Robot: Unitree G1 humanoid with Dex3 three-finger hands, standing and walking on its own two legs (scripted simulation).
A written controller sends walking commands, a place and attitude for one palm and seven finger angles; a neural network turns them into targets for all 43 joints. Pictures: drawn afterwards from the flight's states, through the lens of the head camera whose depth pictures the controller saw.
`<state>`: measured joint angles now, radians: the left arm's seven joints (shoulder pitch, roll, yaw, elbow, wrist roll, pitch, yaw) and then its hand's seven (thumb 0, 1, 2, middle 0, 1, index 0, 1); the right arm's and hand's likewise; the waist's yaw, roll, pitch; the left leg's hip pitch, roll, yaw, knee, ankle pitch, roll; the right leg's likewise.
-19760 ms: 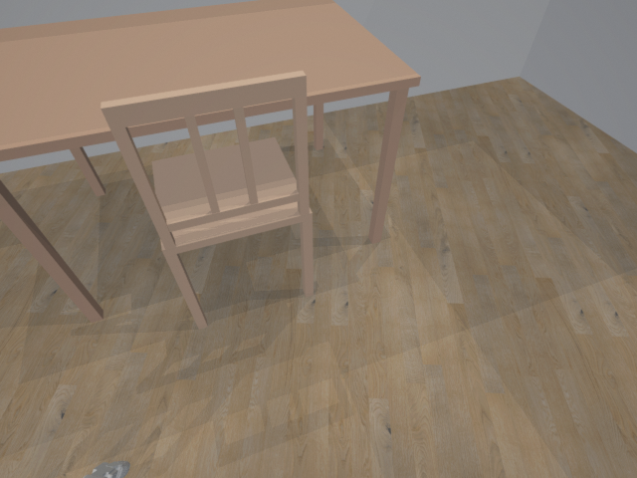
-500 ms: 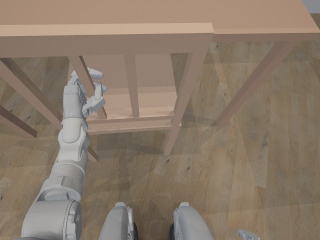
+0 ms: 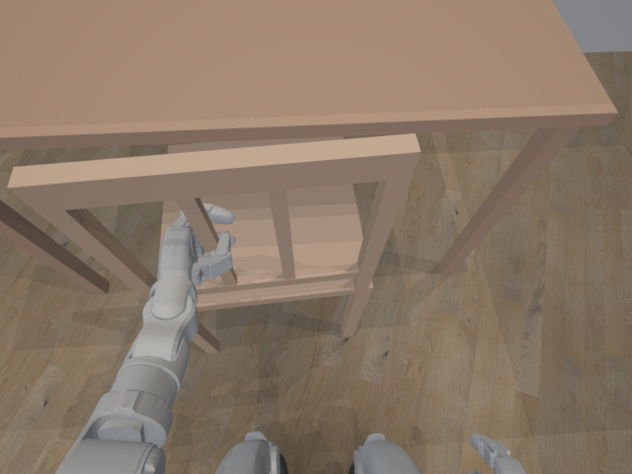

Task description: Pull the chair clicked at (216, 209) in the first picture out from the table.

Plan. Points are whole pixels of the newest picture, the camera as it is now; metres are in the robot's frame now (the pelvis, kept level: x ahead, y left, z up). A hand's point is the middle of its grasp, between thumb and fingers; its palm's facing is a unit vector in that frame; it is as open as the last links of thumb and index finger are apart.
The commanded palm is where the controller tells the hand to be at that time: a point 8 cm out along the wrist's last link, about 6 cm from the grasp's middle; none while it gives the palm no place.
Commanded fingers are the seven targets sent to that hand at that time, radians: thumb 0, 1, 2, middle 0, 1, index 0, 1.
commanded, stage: step backward, pulling the chair out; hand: left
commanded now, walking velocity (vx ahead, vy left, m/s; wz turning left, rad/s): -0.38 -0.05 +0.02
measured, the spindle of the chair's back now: (212, 246) +0.43 +0.14 -0.06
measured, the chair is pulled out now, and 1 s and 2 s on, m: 0.04 0.19 0.22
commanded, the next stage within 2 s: none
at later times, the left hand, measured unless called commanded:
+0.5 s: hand (230, 291) +0.34 +0.10 -0.02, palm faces -0.02 -0.99 -0.12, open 5.1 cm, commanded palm +0.33 +0.16 -0.03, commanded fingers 0.00 0.90 0.90 -0.50 -1.45 -0.50 -1.45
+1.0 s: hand (226, 373) +0.24 +0.10 -0.02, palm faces -0.02 -0.99 -0.15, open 5.2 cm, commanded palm +0.25 +0.16 -0.02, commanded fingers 0.00 0.90 0.90 -0.50 -1.45 -0.50 -1.45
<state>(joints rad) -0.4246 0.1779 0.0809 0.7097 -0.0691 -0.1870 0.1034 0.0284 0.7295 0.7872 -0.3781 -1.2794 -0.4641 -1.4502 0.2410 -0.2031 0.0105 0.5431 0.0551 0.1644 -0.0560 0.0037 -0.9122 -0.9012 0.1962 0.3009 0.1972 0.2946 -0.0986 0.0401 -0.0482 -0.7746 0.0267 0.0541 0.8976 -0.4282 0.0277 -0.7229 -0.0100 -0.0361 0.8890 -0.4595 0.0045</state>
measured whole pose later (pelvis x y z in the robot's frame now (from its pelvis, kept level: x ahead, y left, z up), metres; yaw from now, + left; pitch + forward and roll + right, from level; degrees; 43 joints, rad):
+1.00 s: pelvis -0.10 -0.01 +0.04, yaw -1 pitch +3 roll +0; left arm -0.43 0.13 -0.01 1.06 -0.07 -0.26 0.10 0.04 0.69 0.80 -0.32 -1.12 -0.50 -1.45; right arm 0.24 -0.25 0.01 0.75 0.06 -0.04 -0.13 0.01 -0.91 -0.90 0.20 0.30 0.20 0.30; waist -0.05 0.04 0.09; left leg -0.47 0.03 0.07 0.58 -0.22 0.01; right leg -0.43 0.00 -0.04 0.56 -0.18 -0.01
